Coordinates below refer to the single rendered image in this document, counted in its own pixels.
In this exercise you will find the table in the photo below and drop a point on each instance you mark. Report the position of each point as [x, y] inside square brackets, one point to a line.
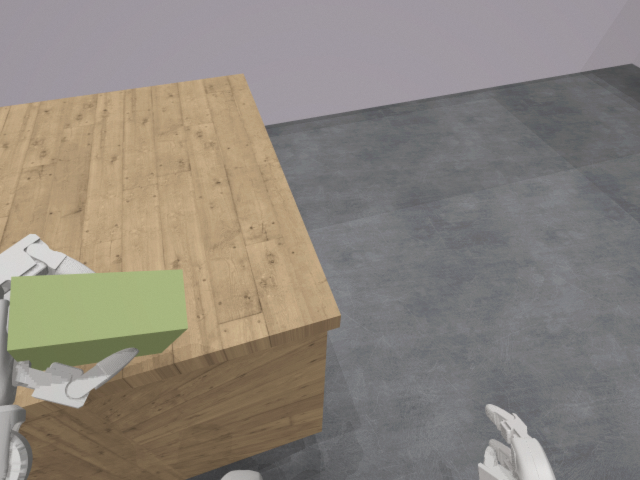
[169, 177]

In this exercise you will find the left robot forearm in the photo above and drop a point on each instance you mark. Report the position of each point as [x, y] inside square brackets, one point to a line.
[15, 451]

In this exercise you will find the sponge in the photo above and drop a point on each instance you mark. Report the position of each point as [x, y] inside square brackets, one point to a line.
[78, 319]

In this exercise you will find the robot left hand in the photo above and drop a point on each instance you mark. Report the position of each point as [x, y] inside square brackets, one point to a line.
[60, 383]

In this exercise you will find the robot right hand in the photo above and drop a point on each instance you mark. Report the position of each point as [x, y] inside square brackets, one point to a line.
[526, 460]

